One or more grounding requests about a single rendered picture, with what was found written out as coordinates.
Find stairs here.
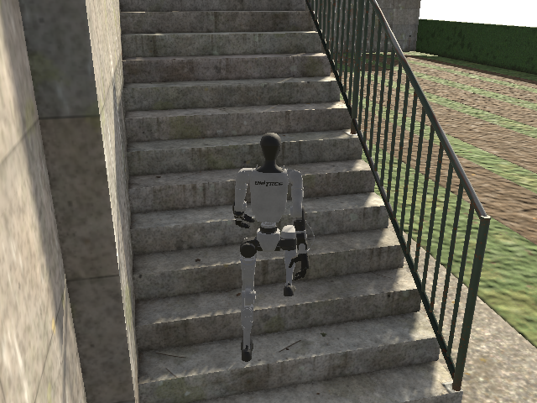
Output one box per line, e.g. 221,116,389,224
119,0,463,403

